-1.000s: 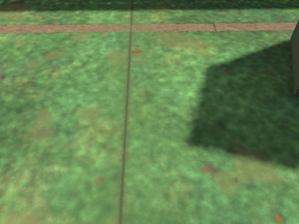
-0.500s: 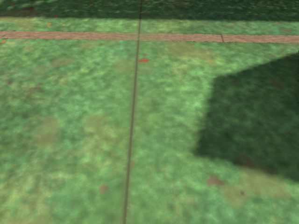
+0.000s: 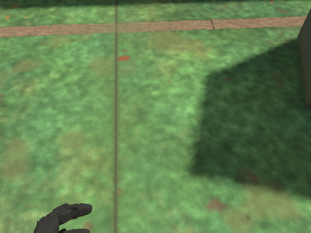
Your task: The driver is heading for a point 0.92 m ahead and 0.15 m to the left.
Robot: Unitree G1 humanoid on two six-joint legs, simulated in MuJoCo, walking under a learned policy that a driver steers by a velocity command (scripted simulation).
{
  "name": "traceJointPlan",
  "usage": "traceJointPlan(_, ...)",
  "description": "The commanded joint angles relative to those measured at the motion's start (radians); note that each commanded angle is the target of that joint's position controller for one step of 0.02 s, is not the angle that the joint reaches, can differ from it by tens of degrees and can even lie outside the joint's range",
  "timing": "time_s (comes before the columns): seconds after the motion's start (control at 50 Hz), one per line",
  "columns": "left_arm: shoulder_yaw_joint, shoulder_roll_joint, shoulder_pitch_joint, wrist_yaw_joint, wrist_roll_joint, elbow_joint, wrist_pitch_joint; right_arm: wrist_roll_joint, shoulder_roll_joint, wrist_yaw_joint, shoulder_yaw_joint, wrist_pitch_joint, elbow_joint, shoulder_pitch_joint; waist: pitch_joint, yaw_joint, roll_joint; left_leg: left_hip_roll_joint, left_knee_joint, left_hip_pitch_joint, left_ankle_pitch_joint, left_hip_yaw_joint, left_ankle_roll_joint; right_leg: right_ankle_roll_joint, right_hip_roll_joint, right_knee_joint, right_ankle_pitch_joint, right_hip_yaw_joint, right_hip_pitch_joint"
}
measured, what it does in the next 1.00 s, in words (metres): walks ahead: right foot, then left foot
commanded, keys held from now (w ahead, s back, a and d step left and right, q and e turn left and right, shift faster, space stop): w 0.94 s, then w+q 0.06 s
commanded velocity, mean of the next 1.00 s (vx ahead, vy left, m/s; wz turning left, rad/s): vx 0.49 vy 0.00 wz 0.01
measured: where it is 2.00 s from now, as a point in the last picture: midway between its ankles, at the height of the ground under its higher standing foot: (138, 130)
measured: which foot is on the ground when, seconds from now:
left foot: down 0.00-0.04, up 0.06-0.54, down 0.56-1.00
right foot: up 0.00-0.00, down 0.02-0.56, up 0.58-1.00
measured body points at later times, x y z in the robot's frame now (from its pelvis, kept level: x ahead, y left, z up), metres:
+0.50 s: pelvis +0.29 +0.00 +0.02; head +0.32 +0.00 +0.47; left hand +0.24 +0.26 -0.13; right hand +0.50 -0.23 -0.08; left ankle +0.47 +0.13 -0.69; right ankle +0.16 -0.11 -0.72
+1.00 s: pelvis +0.57 +0.03 +0.02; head +0.59 +0.03 +0.47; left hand +0.76 +0.26 -0.09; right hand +0.55 -0.24 -0.11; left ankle +0.48 +0.12 -0.72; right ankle +0.77 -0.13 -0.67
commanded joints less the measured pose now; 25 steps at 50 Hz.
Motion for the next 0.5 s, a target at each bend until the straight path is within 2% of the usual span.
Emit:
traceJointPlan(0.02,0.085,0.213,0.374,0.014,-0.005,0.057,-0.002,-0.013,-0.169,0.000,-0.030,0.007,-0.064,-0.053,-0.177,0.275,0.147,0.174,0.491,-0.282,1.020,-0.018,0.078,-0.083,0.001,0.028,-0.025,0.035,0.591)
traceJointPlan(0.04,0.109,0.316,0.537,0.025,0.024,0.086,0.005,-0.022,-0.056,0.014,0.000,-0.008,-0.088,0.040,-0.365,0.248,-0.086,0.027,0.907,-0.659,0.540,0.006,0.020,-0.226,-0.281,-0.002,-0.178,0.465,0.999)
traceJointPlan(0.06,0.091,0.270,0.547,0.021,0.025,0.100,0.012,0.003,-0.007,0.024,0.015,-0.039,-0.069,0.064,-0.484,0.227,-0.232,-0.082,1.158,-0.823,-0.101,-0.125,0.012,-0.302,-0.409,-0.235,-0.329,0.863,1.061)
traceJointPlan(0.08,0.070,0.204,0.436,0.018,0.014,0.091,0.006,0.033,-0.100,0.026,-0.012,-0.062,-0.105,-0.042,-0.297,0.211,-0.179,-0.013,1.240,-0.927,-0.068,-0.165,0.041,-0.237,-0.356,-0.276,-0.369,0.761,0.908)
traceJointPlan(0.1,0.056,0.155,0.335,0.018,0.013,0.067,0.002,0.047,-0.135,0.022,-0.020,-0.072,-0.137,-0.142,-0.166,0.179,-0.106,0.043,1.221,-0.935,0.021,-0.126,0.058,-0.195,-0.323,-0.293,-0.293,0.585,0.721)
traceJointPlan(0.12,0.044,0.121,0.259,0.011,0.022,0.058,-0.007,0.038,-0.135,0.011,-0.027,-0.068,-0.145,-0.183,-0.092,0.135,-0.018,0.090,1.156,-0.879,0.102,-0.106,0.060,-0.169,-0.283,-0.324,-0.173,0.457,0.545)
traceJointPlan(0.14,0.035,0.091,0.222,0.006,0.032,0.058,-0.015,0.023,-0.128,0.003,-0.038,-0.054,-0.142,-0.173,-0.069,0.093,-0.024,0.125,1.092,-0.806,0.148,-0.109,0.063,-0.145,-0.238,-0.350,-0.113,0.361,0.434)
traceJointPlan(0.16,0.032,0.081,0.216,0.002,0.038,0.068,-0.017,0.019,-0.100,0.000,-0.037,-0.036,-0.139,-0.144,-0.057,0.065,-0.048,0.138,1.057,-0.752,0.165,-0.111,0.063,-0.139,-0.211,-0.376,-0.105,0.309,0.366)
traceJointPlan(0.18,0.032,0.082,0.232,0.003,0.036,0.081,-0.018,0.018,-0.079,-0.002,-0.037,-0.023,-0.137,-0.130,-0.042,0.054,-0.058,0.144,1.027,-0.735,0.166,-0.102,0.062,-0.146,-0.198,-0.400,-0.091,0.275,0.326)
traceJointPlan(0.22,0.036,0.113,0.271,0.013,0.035,0.103,-0.022,0.011,-0.086,-0.005,-0.042,-0.011,-0.163,-0.176,-0.001,0.046,-0.056,0.154,0.957,-0.779,0.213,-0.088,0.045,-0.162,-0.191,-0.438,-0.054,0.226,0.287)
traceJointPlan(0.28,0.041,0.149,0.338,0.037,0.035,0.122,-0.017,-0.003,-0.108,-0.003,-0.049,-0.014,-0.218,-0.324,0.030,0.077,-0.032,0.164,0.772,-0.899,0.378,-0.079,0.016,-0.161,-0.191,-0.453,-0.003,0.196,0.341)
traceJointPlan(0.36,0.043,0.173,0.420,0.052,0.021,0.135,-0.007,0.002,-0.082,0.016,-0.035,-0.026,-0.264,-0.490,0.038,0.131,-0.028,0.113,0.491,-0.853,0.552,-0.028,0.012,-0.120,-0.159,-0.450,0.031,0.126,0.396)
traceJointPlan(0.44,0.048,0.183,0.507,0.055,0.011,0.169,0.010,0.013,-0.088,0.040,-0.026,-0.031,-0.309,-0.607,0.064,0.170,-0.026,0.088,0.369,-0.884,0.515,-0.025,0.021,-0.115,-0.209,-0.398,0.028,0.132,0.549)
traceJointPlan(0.5,0.057,0.197,0.514,0.059,0.010,0.177,0.028,0.015,-0.115,0.058,-0.031,-0.040,-0.333,-0.612,0.049,0.145,-0.045,0.067,0.317,-0.851,0.400,-0.021,0.057,-0.093,-0.254,-0.319,0.136,0.145,0.650)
